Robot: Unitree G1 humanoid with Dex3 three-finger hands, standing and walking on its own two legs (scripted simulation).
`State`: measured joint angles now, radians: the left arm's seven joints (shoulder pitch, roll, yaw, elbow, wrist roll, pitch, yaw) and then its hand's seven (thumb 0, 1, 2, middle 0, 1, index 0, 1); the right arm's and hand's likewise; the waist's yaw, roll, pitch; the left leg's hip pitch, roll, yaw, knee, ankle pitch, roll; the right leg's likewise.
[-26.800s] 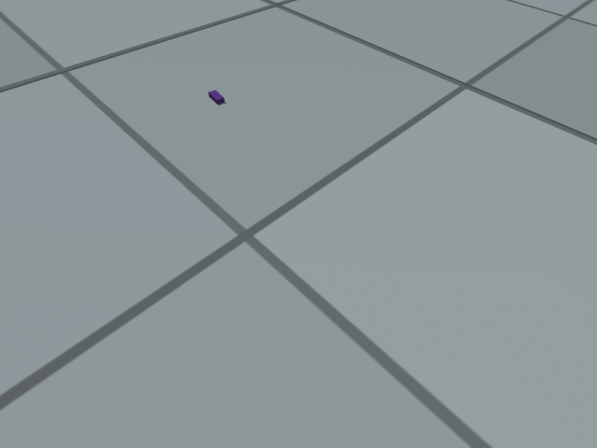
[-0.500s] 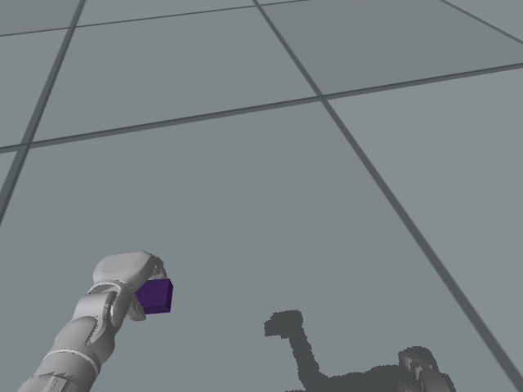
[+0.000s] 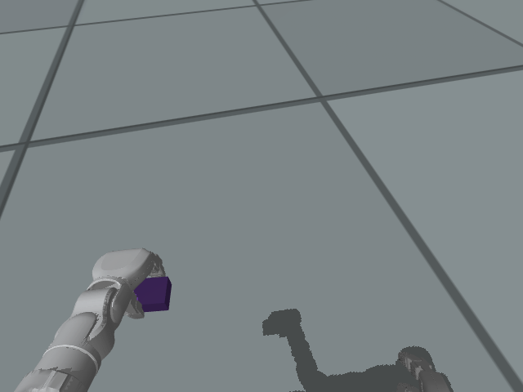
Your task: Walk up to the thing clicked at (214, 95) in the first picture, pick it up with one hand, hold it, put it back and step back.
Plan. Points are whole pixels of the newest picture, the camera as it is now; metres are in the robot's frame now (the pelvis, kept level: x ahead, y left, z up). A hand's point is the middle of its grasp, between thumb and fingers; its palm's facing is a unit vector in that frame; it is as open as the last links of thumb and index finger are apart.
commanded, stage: hold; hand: left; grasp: from above
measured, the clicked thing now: (137, 295) +0.31 +0.23 -0.08
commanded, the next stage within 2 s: crouch in 0.10 s
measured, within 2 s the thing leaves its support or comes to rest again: neither
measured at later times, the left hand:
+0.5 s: hand (138, 305) +0.29 +0.23 -0.08, palm faces -0.47 -0.05 -0.88, open 7.8 cm
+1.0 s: hand (175, 312) +0.37 +0.22 -0.31, palm faces -0.42 +0.00 -0.91, open 7.8 cm
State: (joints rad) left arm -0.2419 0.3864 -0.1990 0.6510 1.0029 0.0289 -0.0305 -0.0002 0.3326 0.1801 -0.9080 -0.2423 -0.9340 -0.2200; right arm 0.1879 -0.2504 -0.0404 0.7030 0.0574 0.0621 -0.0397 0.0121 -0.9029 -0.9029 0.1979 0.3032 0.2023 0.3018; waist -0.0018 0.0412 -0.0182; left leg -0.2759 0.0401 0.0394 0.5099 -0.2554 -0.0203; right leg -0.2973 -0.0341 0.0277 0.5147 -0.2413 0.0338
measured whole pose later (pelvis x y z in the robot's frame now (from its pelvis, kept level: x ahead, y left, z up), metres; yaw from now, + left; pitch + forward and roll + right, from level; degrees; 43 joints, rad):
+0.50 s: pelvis +0.00 +0.00 -0.01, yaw +1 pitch +4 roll +0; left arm -0.28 0.37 -0.19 0.82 1.05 -0.03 0.10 0.00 0.31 0.18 -0.95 -0.21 -0.97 -0.18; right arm 0.19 -0.24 -0.05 0.71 0.04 0.07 -0.02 0.01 -0.89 -0.90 0.20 0.30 0.20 0.30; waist -0.02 0.02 -0.02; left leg -0.37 0.04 0.03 0.57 -0.27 -0.02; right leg -0.38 -0.04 0.02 0.57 -0.26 0.04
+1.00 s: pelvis -0.05 +0.01 -0.19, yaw +0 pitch +31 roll -2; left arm -0.73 0.42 -0.05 1.25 1.15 0.00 0.38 0.00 0.31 0.18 -0.96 -0.18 -0.99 -0.16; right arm 0.26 -0.24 -0.07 0.77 -0.05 0.00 -0.01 0.01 -0.89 -0.90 0.20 0.30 0.20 0.30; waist -0.17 0.04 -0.19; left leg -1.52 0.05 -0.03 1.57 -0.60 -0.01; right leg -1.50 -0.02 0.02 1.52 -0.56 0.05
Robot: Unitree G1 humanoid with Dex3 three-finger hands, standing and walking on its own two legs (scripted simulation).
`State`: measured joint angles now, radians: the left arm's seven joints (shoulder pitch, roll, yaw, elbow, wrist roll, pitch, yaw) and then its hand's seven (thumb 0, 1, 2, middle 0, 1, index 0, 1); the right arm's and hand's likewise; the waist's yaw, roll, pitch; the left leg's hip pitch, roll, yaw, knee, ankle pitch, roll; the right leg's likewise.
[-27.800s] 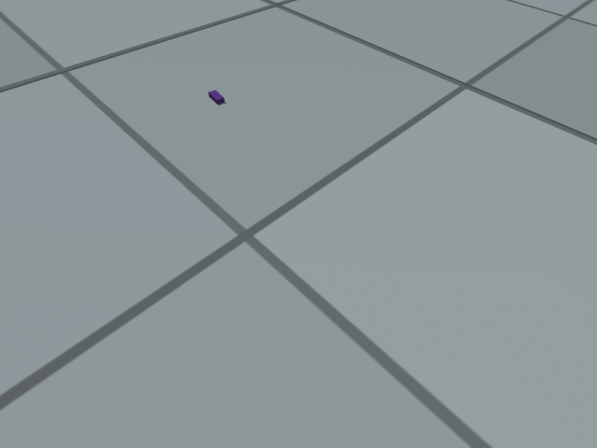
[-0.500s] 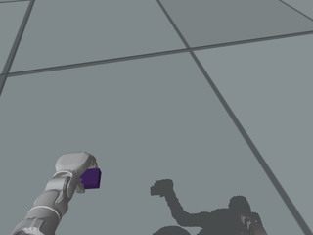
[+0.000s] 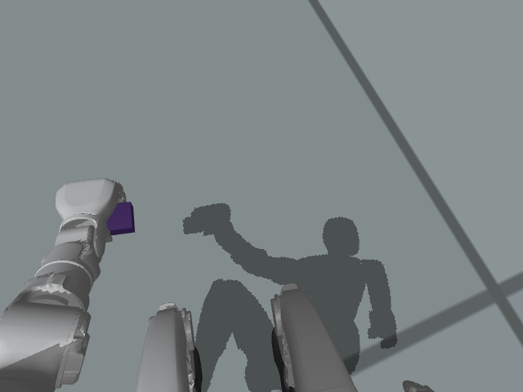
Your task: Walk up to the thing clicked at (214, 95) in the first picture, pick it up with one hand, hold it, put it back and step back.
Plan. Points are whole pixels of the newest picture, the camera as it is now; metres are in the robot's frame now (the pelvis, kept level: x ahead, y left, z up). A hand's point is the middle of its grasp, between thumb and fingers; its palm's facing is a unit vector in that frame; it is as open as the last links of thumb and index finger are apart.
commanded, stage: crouch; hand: left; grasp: from above
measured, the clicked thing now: (100, 221) +0.43 +0.23 -0.16
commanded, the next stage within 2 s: lower in 1.28 s
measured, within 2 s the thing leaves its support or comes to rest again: neither
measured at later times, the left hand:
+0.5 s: hand (130, 229) +0.46 +0.21 -0.32, palm faces -0.44 -0.04 -0.90, open 7.8 cm
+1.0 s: hand (140, 231) +0.48 +0.21 -0.40, palm faces -0.46 -0.05 -0.89, open 7.8 cm
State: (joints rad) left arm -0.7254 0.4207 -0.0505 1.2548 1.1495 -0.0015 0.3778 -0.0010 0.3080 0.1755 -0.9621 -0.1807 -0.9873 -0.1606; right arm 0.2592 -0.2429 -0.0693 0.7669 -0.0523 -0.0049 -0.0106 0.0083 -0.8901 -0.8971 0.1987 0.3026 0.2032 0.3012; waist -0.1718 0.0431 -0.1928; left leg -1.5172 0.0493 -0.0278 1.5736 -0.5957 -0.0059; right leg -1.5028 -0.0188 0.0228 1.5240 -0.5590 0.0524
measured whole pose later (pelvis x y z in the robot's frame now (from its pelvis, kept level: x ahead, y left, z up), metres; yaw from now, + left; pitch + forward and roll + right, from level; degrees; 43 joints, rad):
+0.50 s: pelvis -0.01 +0.00 -0.15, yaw -1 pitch +39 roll -5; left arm -0.95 0.55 0.04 1.36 1.22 -0.05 0.39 0.00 0.30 0.20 -0.96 -0.19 -0.98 -0.17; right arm 0.16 -0.25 -0.01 0.74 -0.12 -0.08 0.08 0.00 -0.90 -0.90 0.20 0.30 0.21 0.30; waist -0.24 0.02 -0.14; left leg -2.08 0.02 -0.09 2.09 -0.70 -0.02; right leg -2.04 -0.02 0.01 2.03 -0.67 0.06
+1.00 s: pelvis -0.03 -0.01 -0.22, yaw -3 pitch +36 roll -6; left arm -1.08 0.68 0.08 1.52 1.25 -0.11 0.39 0.00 0.32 0.17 -0.94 -0.20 -0.97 -0.18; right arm 0.19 -0.27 0.06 0.74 -0.15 -0.06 0.13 0.00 -0.90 -0.90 0.20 0.30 0.20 0.30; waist -0.31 0.00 -0.05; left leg -2.26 0.02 -0.13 2.32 -0.70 -0.03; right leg -2.22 0.01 -0.01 2.24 -0.66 0.06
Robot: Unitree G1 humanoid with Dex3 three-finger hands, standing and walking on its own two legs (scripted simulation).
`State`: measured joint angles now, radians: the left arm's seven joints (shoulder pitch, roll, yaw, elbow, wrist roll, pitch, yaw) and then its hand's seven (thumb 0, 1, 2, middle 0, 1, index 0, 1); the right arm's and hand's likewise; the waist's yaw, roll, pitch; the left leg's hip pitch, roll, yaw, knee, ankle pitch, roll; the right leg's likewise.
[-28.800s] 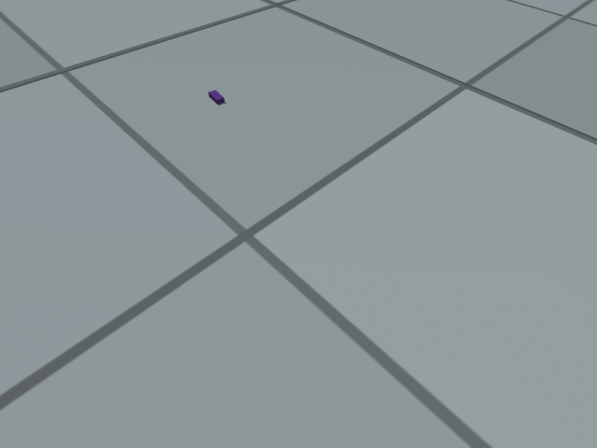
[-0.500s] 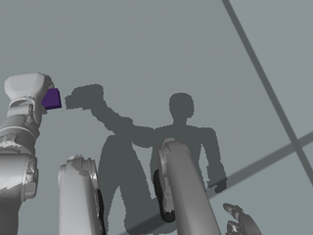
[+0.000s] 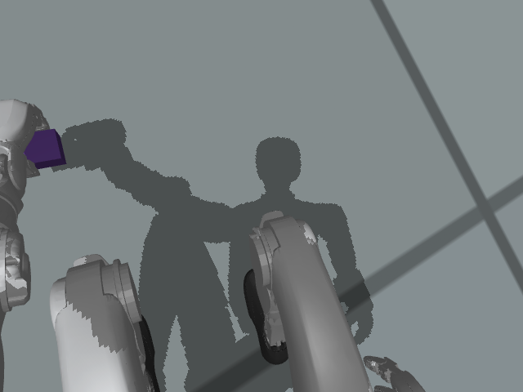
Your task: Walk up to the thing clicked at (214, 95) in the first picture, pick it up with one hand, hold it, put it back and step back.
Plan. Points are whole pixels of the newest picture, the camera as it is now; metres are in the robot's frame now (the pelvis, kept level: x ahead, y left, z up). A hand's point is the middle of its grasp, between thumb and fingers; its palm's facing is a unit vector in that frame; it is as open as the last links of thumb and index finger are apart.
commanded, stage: crouch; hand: left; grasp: from above
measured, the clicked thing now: (20, 153) +0.50 +0.25 -0.21
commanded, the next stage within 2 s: lower in 0.28 s
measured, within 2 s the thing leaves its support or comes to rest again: rests again in 1.46 s
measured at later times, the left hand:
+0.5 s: hand (22, 152) +0.51 +0.25 -0.21, palm faces -0.46 -0.07 -0.89, open 7.8 cm
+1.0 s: hand (39, 161) +0.51 +0.24 -0.27, palm faces -0.47 -0.09 -0.88, open 7.8 cm
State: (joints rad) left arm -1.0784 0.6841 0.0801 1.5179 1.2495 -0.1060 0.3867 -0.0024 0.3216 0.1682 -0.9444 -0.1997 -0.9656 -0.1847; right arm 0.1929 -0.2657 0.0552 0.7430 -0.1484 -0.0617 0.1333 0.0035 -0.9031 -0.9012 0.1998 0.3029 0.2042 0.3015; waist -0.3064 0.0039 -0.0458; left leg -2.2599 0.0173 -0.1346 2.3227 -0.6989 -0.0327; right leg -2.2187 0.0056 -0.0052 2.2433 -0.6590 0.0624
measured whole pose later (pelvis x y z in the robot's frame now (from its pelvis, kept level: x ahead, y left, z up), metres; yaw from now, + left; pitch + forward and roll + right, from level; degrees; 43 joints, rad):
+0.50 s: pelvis +0.00 +0.00 -0.03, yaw -2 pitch +35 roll -8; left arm -1.11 0.74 0.07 1.55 1.24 -0.09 0.39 0.00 0.33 0.16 -0.94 -0.20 -0.96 -0.18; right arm 0.18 -0.27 0.11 0.73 -0.16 -0.07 0.15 0.00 -0.90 -0.90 0.20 0.30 0.20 0.30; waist -0.32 -0.01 -0.01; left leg -2.34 0.01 -0.16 2.43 -0.71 -0.03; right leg -2.28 0.01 -0.02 2.33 -0.66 0.07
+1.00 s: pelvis +0.01 +0.01 -0.05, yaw -4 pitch +34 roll -11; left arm -1.13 0.84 0.10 1.65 1.28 -0.12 0.49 0.00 0.33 0.15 -0.95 -0.18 -0.97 -0.16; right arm 0.17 -0.29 0.18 0.71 -0.21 -0.13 0.19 0.00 -0.89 -0.90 0.20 0.30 0.20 0.30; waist -0.38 -0.05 0.07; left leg -2.38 0.01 -0.20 2.51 -0.73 -0.02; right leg -2.30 0.03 -0.05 2.37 -0.67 0.08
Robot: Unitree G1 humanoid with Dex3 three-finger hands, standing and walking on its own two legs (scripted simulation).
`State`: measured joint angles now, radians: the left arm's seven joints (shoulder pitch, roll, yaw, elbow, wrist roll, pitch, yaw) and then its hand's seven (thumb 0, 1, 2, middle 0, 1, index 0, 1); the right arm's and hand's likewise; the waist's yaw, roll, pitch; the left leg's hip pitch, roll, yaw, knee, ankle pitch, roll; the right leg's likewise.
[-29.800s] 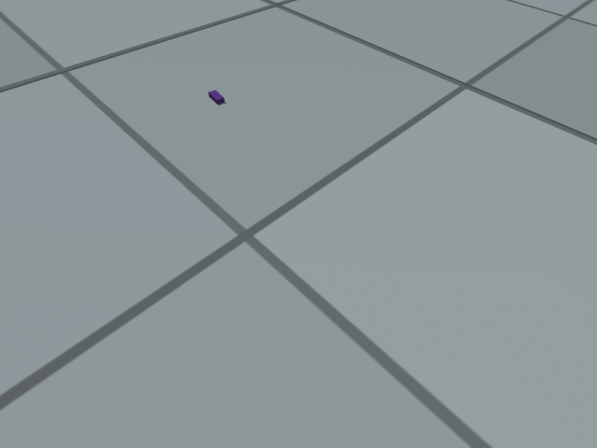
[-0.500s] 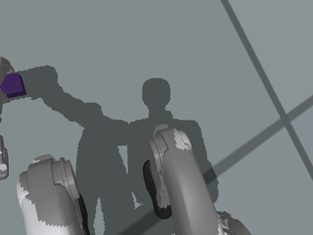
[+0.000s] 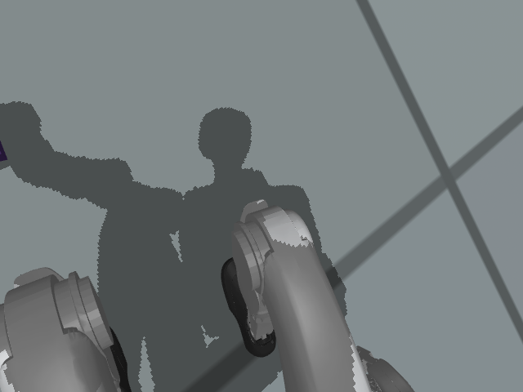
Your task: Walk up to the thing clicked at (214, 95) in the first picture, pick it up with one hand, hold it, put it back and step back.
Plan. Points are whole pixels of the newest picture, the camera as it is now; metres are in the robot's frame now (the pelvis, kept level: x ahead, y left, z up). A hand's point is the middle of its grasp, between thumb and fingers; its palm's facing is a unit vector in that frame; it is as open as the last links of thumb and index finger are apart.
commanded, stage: rest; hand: left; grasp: from above
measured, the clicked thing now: out of the picture +0.49 +0.28 -0.26
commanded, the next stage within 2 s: open in 0.80 s
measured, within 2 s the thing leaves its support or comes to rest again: rests again in 0.46 s
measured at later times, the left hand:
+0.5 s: hand out of the picture +0.49 +0.27 -0.25, palm faces -0.45 -0.15 -0.88, open 7.7 cm
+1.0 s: hand out of the picture +0.49 +0.28 -0.25, palm faces -0.44 -0.17 -0.88, open 7.7 cm
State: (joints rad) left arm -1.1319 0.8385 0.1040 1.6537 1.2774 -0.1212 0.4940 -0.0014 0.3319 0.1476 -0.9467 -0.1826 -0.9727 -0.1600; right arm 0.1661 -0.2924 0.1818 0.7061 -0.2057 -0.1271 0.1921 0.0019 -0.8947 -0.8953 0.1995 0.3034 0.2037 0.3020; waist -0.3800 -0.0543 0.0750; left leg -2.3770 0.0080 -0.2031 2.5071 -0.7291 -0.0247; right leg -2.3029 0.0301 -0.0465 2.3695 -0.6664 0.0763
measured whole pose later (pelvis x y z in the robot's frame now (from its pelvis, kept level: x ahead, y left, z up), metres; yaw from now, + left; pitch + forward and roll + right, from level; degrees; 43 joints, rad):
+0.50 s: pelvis +0.00 +0.01 +0.00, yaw -3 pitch +31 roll -13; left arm -1.15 0.94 0.13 1.72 1.27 -0.13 0.55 0.00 0.35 0.08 -0.96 -0.15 -0.99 -0.12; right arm 0.14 -0.33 0.25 0.67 -0.24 -0.20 0.25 0.00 -0.90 -0.90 0.20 0.30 0.20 0.30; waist -0.42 -0.10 0.15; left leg -2.37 0.01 -0.24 2.54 -0.75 -0.02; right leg -2.28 0.04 -0.08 2.37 -0.66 0.08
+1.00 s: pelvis -0.01 +0.01 +0.00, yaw -4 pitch +30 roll -15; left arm -1.19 1.01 0.12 1.80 1.29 -0.14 0.60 0.00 0.36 0.04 -0.96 -0.16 -0.99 -0.13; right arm 0.13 -0.35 0.30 0.65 -0.25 -0.24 0.27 0.00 -0.90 -0.90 0.20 0.30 0.20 0.30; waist -0.45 -0.12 0.17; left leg -2.36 0.01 -0.26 2.56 -0.74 0.00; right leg -2.25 0.05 -0.10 2.35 -0.65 0.08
